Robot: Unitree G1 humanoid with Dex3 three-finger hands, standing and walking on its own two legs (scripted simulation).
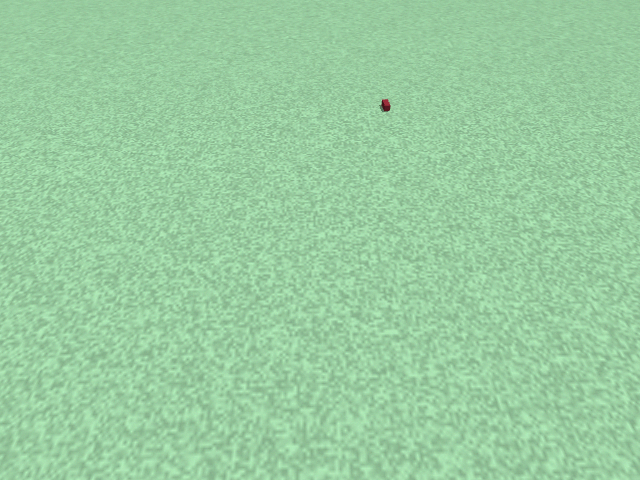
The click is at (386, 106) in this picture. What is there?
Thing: small brick
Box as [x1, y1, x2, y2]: [381, 99, 390, 110]
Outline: 382,99 381,104 383,109 389,110 390,105 387,99
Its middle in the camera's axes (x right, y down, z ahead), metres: +0.41 -0.81 +2.38
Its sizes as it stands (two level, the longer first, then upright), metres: 0.076 0.035 0.035
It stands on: the floor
